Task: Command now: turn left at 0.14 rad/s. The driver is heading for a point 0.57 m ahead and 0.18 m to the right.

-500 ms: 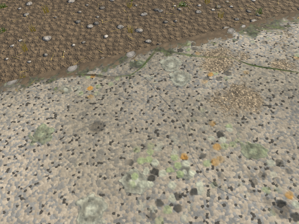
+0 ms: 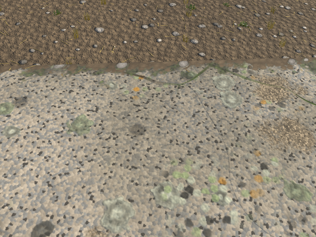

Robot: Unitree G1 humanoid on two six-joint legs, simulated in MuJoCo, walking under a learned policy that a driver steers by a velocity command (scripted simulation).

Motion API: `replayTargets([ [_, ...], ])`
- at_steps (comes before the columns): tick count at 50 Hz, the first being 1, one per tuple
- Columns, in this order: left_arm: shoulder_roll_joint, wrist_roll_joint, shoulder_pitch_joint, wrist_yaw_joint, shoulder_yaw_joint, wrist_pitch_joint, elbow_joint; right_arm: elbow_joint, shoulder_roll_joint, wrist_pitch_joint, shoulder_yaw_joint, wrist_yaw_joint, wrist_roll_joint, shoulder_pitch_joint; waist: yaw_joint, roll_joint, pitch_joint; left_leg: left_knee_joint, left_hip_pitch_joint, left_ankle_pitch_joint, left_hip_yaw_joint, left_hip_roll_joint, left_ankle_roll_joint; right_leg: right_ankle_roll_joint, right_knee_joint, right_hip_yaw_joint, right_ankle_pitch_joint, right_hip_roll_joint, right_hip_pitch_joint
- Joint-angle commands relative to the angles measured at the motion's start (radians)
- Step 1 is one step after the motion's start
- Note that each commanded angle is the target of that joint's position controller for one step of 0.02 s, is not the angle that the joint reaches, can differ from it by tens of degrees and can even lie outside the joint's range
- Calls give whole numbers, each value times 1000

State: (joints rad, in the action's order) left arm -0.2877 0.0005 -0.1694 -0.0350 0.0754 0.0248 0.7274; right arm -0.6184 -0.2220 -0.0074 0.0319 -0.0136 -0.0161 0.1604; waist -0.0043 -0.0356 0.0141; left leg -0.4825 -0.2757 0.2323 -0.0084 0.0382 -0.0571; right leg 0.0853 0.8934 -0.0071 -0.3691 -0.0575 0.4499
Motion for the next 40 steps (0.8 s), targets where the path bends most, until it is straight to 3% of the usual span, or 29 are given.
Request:
replayTargets([
  [1,-56,3,48,3,3,-16,-80,51,-149,10,41,1,-1,-17,29,185,-81,131,81,-215,-227,-246,-179,-4,-153,-6,-40,-3,-65],
  [3,-50,5,25,7,0,-21,-71,40,-129,8,32,5,5,-30,14,174,-64,122,61,-169,-249,-239,-171,-17,-293,-1,21,5,-130],
  [4,-38,-1,-2,12,-5,-27,-58,33,-112,8,25,7,12,-39,-12,153,-56,112,33,-148,-240,-220,-146,-30,-432,7,147,11,-204],
  [5,-48,-17,-15,14,-8,-32,-53,16,-97,15,20,9,12,-7,-16,118,-62,108,1,-118,-232,-197,-104,-45,-497,-27,286,-10,-289],
  [6,-92,-27,-31,12,-3,-37,-59,6,-84,25,16,12,-3,18,2,55,-84,74,-30,-39,-200,-152,-54,-68,-487,-100,463,-80,-359],
  [7,-152,-11,-4,14,14,-39,-43,8,-94,32,24,18,-7,66,66,-83,-80,92,-27,15,-126,-84,-16,-106,-419,-80,402,-80,-320],
  [8,-89,-2,9,22,4,-44,-52,2,-114,30,25,17,-14,10,16,-67,-76,64,29,32,-96,-62,14,-117,-436,-70,272,-55,-251],
  [9,-59,-8,14,25,-6,-48,-49,9,-118,26,30,15,-8,-28,7,-53,-58,49,39,29,-91,-59,18,-108,-448,-65,216,-46,-220],
  [12,-46,-13,10,22,-14,-62,-41,9,-89,9,28,9,-3,-29,7,-35,-41,41,41,-32,-98,-67,1,-88,-446,-52,210,-32,-203],
  [16,-47,-10,-7,15,-18,-62,-34,-9,-74,9,29,8,0,-8,3,10,-40,35,44,-66,-95,-67,2,-88,-434,-47,211,-25,-208],
  [27,-32,-7,-22,11,-28,-62,1,-54,-73,10,37,-8,5,30,4,42,-33,22,67,-127,-88,-70,17,-92,-430,-40,222,-10,-207],
  [29,-31,-2,-48,9,-26,-57,22,-73,-80,5,42,-12,11,58,5,47,-37,22,58,132,-71,-47,2,-106,-419,-13,-6,22,-192],
  [31,-40,8,-46,4,-22,-58,18,-73,-101,8,50,-15,21,77,12,51,53,40,-32,442,-105,-58,-33,-138,-408,-24,-256,29,-101],
  [33,-26,16,-44,6,-24,-83,7,-76,-99,35,48,-12,32,109,19,75,101,67,-55,530,-181,-104,-74,-158,-371,-40,-292,23,-39],
  [37,8,29,-26,32,-27,-139,-5,-89,-144,70,56,5,37,164,18,194,71,193,37,532,-460,-265,-183,-172,-209,18,-96,62,10],
  [39,-4,34,-95,44,-24,-152,16,-64,-141,72,51,11,43,97,-34,196,73,146,-22,359,-419,-254,-169,-209,-317,5,-66,56,-108],
  [40,-28,30,-184,48,-15,-157,50,-32,-117,75,42,14,44,15,-84,145,60,47,-102,175,-301,-191,-118,-228,-401,-36,-26,41,-244],
])
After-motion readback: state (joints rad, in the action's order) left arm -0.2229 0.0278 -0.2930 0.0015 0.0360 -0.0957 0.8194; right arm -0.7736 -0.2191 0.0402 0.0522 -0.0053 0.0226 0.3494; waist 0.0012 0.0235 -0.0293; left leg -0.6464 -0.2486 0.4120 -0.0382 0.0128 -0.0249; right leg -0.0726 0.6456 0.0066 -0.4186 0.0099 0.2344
